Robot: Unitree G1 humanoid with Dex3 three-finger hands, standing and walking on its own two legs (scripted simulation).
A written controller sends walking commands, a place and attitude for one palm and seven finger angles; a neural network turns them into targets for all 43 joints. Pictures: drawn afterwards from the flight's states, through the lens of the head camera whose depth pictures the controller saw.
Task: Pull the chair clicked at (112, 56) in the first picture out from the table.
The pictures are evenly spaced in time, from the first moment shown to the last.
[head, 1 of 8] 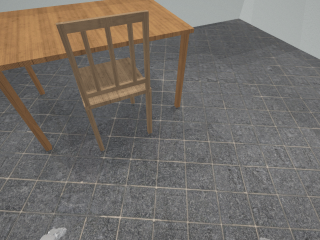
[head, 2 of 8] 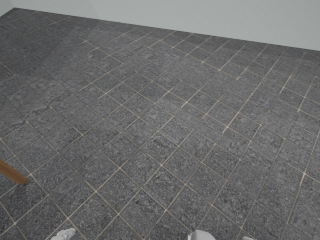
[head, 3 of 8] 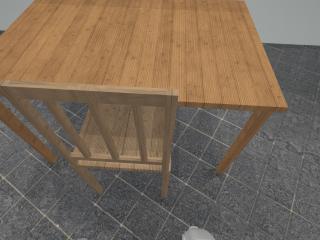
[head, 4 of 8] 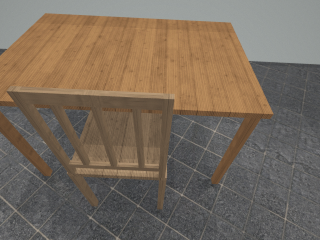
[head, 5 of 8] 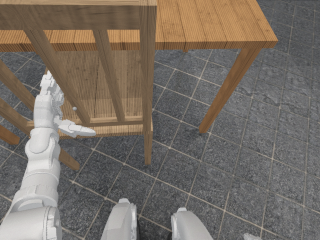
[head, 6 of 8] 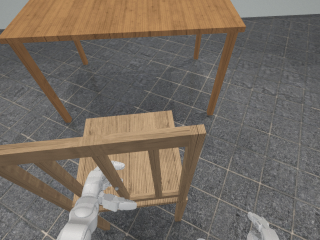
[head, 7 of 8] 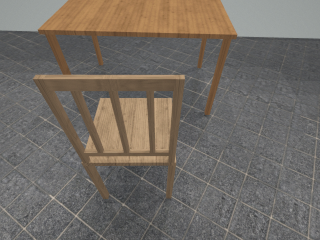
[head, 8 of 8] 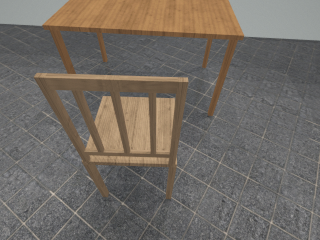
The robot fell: no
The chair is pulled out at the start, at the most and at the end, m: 0.00 0.57 0.57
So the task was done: yes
